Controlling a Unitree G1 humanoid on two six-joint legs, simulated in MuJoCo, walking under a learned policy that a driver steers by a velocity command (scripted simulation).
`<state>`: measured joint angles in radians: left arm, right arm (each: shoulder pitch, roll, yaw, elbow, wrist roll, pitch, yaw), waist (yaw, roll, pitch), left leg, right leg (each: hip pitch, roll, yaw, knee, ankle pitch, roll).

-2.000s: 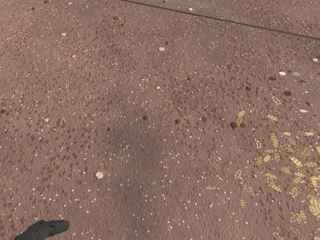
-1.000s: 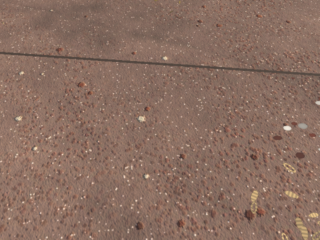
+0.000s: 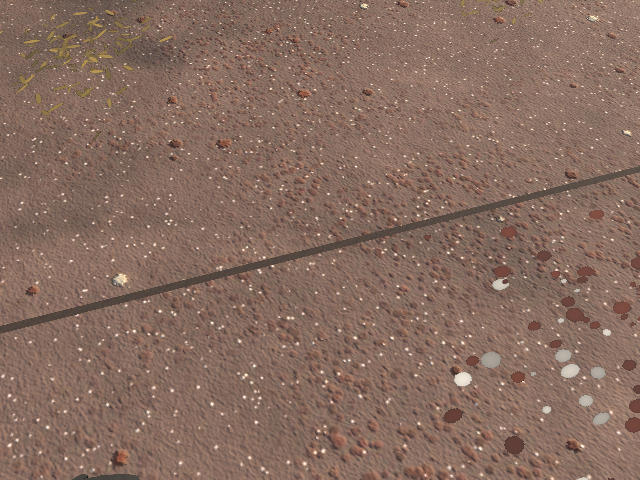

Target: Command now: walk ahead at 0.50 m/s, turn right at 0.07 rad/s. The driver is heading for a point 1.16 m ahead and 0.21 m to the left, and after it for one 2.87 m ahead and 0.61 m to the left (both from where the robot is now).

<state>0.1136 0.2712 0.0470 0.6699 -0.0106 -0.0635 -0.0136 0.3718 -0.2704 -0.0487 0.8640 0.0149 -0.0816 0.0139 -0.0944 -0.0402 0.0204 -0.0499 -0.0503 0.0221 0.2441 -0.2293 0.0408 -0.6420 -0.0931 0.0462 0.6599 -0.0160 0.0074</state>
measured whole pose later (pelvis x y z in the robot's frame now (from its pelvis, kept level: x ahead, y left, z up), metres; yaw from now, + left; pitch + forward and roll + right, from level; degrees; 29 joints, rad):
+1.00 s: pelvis +0.55 +0.01 +0.00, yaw +1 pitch +1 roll +1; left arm 0.13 0.29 0.05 0.77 0.00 -0.06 0.00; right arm 0.34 -0.27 -0.05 0.88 0.00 -0.08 0.02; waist -0.07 -0.04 0.01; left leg -0.08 -0.07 0.04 0.23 -0.18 0.07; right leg -0.67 -0.13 0.05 0.77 -0.03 0.02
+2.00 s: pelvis +1.04 +0.12 +0.00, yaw +33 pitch +2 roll -1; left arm 0.03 0.31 0.07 0.76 0.01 -0.08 0.01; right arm 0.30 -0.28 -0.08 0.73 0.01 -0.02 -0.01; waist -0.05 -0.03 0.07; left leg -0.20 -0.10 -0.08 0.37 -0.18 0.09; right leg -0.66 -0.07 0.08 0.82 -0.13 0.06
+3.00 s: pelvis +1.18 +0.17 -0.02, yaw +6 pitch +2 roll +0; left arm 0.13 0.30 0.08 0.64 -0.01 0.06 -0.01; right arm 0.16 -0.32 -0.09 0.74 -0.01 0.01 -0.02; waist -0.02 0.03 0.05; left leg -0.34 0.11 0.09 0.79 -0.49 -0.06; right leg -0.31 0.02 -0.03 0.57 -0.29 -0.04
